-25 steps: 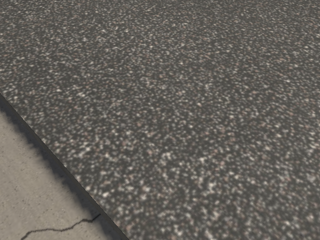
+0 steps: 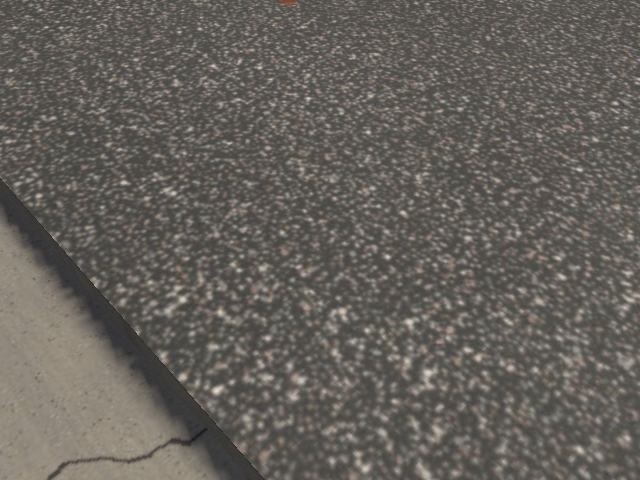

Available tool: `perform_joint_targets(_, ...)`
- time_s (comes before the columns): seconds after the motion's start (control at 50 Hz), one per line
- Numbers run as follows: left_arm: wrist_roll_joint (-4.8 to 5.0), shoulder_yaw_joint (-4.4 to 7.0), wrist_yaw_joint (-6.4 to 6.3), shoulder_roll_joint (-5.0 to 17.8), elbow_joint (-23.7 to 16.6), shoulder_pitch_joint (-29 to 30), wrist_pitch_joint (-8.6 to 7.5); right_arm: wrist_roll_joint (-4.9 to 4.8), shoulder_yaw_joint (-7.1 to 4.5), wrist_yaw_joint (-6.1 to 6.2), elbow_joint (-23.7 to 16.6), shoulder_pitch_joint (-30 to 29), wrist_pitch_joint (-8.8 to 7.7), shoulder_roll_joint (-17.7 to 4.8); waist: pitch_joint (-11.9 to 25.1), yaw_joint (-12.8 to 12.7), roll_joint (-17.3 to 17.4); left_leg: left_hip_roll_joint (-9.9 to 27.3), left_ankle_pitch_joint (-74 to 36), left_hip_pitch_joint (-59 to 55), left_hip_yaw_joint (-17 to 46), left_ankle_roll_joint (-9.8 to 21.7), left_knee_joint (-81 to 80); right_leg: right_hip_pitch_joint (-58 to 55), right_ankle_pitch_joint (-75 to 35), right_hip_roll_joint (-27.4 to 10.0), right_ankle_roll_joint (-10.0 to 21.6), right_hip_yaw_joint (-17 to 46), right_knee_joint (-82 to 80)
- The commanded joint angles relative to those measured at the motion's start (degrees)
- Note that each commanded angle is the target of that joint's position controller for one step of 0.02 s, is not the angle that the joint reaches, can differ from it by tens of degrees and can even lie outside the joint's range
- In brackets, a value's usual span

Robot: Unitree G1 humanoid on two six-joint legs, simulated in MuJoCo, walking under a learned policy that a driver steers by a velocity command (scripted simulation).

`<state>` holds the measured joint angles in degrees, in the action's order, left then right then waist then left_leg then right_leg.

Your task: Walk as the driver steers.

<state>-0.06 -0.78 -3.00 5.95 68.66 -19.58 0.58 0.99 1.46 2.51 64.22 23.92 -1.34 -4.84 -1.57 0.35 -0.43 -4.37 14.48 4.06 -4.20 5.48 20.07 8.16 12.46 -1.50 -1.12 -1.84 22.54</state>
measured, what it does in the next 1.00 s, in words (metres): walks ahead: right foot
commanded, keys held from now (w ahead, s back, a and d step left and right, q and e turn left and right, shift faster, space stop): no key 0.28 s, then w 0.24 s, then no key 0.48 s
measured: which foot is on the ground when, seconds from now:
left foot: down 0.00-0.70, up 0.72-1.00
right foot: down 0.00-0.34, up 0.36-0.68, down 0.70-1.00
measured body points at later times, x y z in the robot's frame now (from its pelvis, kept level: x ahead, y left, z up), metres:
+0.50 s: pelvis +0.03 +0.00 +0.00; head +0.02 -0.01 +0.45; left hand +0.00 +0.21 -0.16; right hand -0.09 -0.21 -0.16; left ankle -0.04 +0.05 -0.74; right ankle -0.01 -0.11 -0.69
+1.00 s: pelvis +0.13 -0.05 +0.00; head +0.16 -0.08 +0.45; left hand +0.09 +0.14 -0.15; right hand +0.13 -0.26 -0.18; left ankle +0.11 +0.09 -0.70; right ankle +0.09 -0.10 -0.74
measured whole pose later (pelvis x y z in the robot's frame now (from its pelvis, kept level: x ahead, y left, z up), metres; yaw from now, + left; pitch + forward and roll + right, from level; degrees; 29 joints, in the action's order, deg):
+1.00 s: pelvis +0.13 -0.05 +0.00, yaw +0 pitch -2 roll +1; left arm -0.3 -2.7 -3.8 3.3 62.6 -22.6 -2.4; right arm 0.0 -0.1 2.3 61.6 15.7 3.0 -7.6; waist -4.9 1.0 2.7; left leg 2.2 22.9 17.0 -1.5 -1.7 46.0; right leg 3.5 15.9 3.2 5.7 -7.0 21.1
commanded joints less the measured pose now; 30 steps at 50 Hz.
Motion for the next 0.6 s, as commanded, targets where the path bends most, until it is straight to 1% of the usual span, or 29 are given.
perform_joint_targets(0.02,0.05,0.27,-0.08,3.0,0.1,-5.2,-0.05,-0.04,-0.46,0.07,0.1,6.4,-0.15,-3.5,-5.7,0.1,1.2,10.6,-10.6,5.7,9.0,-3.1,-5.9,1.1,-4.6,-5.0,2.2,4.5,-2.1)
perform_joint_targets(0.28,0.19,0.04,-0.13,2.6,0.0,-7.1,-0.12,-0.1,-0.45,0.01,0.1,7.8,-0.16,-3.4,-5.7,0.2,1.2,10.7,-12.7,5.3,9.3,-3.5,-6.2,2.2,-4.0,-5.1,1.6,3.9,-1.1)
perform_joint_targets(0.3,0.08,-0.05,-0.15,2.3,0.0,-7.4,-0.08,-0.05,-0.42,0.02,0.1,8.1,-0.12,-3.4,-4.8,0.4,1.4,10.5,-7.1,5.1,9.7,-3.2,-7.3,1.9,-1.8,-4.5,1.6,3.5,-0.9)
perform_joint_targets(0.32,-0.15,0.01,-0.14,2.4,-0.2,-7.1,-0.01,-0.04,-0.65,0.04,-0.1,7.9,0.03,-4.0,-5.4,0.6,2.0,10.3,1.4,6.0,10.8,-2.5,-8.9,2.4,1.2,-3.5,1.7,2.5,0.2)
perform_joint_targets(0.34,-0.54,0.25,-0.07,2.7,-0.9,-6.6,0.03,-0.22,-1.26,0.08,-0.2,8.0,0.33,-5.6,-6.3,0.9,3.4,10.6,10.8,6.8,12.6,-0.9,-10.3,4.1,6.1,-1.8,2.0,0.6,3.2)
perform_joint_targets(0.36,-1.01,0.46,0.09,2.9,-1.9,-5.6,0.03,-0.4,-2.0,0.08,-0.2,8.7,0.71,-7.2,-7.4,1.4,5.2,12.1,21.0,7.0,15.4,1.5,-11.6,7.4,11.8,0.2,2.5,-1.9,7.8)
perform_joint_targets(0.38,-1.61,0.59,0.41,2.9,-3.1,-3.9,-0.05,-0.41,-2.7,0.0,0.1,10.4,1.04,-8.3,-9.5,2.4,5.9,14.7,30.3,6.6,19.0,4.5,-13.2,12.7,15.7,1.3,3.1,-3.8,13.2)
perform_joint_targets(0.4,-2.32,0.58,0.83,2.4,-4.5,-2.2,-0.31,-0.35,-3.17,-0.14,0.5,12.3,1.15,-8.6,-11.6,3.6,6.9,18.3,35.2,7.3,23.7,7.5,-15.0,16.9,16.7,0.6,3.8,-4.1,19.6)
perform_joint_targets(0.42,-2.57,0.76,1.25,2.5,-6.1,-0.1,-0.74,0.16,-3.39,-0.27,1.0,13.6,0.96,-8.4,-13.4,4.3,6.8,21.3,35.3,6.8,27.8,10.3,-16.5,22.4,17.9,-0.7,4.2,-2.9,27.3)
perform_joint_targets(0.44,-2.73,1.08,1.66,2.9,-7.3,1.6,-1.21,0.59,-3.59,-0.4,1.0,13.5,0.43,-8.7,-14.1,3.9,4.5,22.3,31.5,4.5,28.5,11.6,-17.0,27.7,17.7,-1.5,4.0,-1.7,32.8)
perform_joint_targets(0.46,-2.68,1.36,2.07,2.9,-8.0,1.8,-1.86,0.56,-3.76,-0.54,0.9,12.9,-0.13,-9.0,-12.9,3.2,2.6,21.9,27.4,1.8,27.6,11.8,-16.5,30.6,15.6,-2.0,4.0,-0.9,36.5)
perform_joint_targets(0.48,-2.41,1.61,2.47,3.0,-8.4,1.6,-2.59,0.46,-3.76,-0.64,0.8,12.1,-0.75,-9.1,-11.4,2.5,1.9,21.3,23.1,-0.1,26.1,11.7,-15.9,31.9,13.1,-2.3,4.0,-0.5,38.2)
perform_joint_targets(0.5,-2.17,2.03,2.98,3.7,-9.0,2.4,-3.33,0.21,-3.61,-0.71,0.5,11.0,-1.41,-8.9,-10.6,2.0,0.6,20.4,17.8,-1.9,24.0,10.9,-15.9,32.8,10.0,-2.6,3.9,-0.1,37.1)
perform_joint_targets(0.52,-1.86,2.32,3.28,3.9,-9.5,3.0,-3.76,0.17,-3.44,-0.74,0.5,10.7,-2.0,-8.5,-9.5,1.8,0.9,19.3,12.4,-3.2,21.6,10.3,-15.2,32.5,8.0,-2.3,3.7,-0.6,36.5)
perform_joint_targets(0.54,-1.48,2.3,3.16,3.3,-9.5,2.6,-3.81,0.41,-3.13,-0.64,0.7,10.6,-2.41,-7.9,-8.5,1.4,2.0,18.0,4.6,-3.4,18.4,9.7,-13.3,30.9,8.0,-1.6,3.6,-1.7,36.1)
perform_joint_targets(0.56,-1.31,2.36,2.9,3.0,-9.7,2.2,-3.74,0.5,-2.86,-0.46,1.1,10.9,-2.55,-7.4,-7.5,0.9,3.6,17.2,-5.6,-3.6,16.0,9.5,-10.5,29.5,9.5,-0.8,3.8,-2.6,36.6)
perform_joint_targets(0.58,-1.1,2.04,2.71,2.0,-10.1,1.9,-3.56,0.88,-2.5,-0.22,1.0,10.7,-2.48,-7.3,-6.6,0.2,4.6,16.5,-16.2,-2.4,12.6,9.0,-7.7,26.6,11.3,-0.3,4.0,-3.3,34.3)
perform_joint_targets(0.6,-0.73,1.78,2.3,1.4,-10.7,2.5,-3.45,1.17,-2.27,0.03,1.1,10.5,-2.29,-7.6,-6.6,0.1,5.2,16.5,-26.7,-0.9,10.6,8.7,-4.8,24.1,12.7,0.4,4.5,-4.2,31.6)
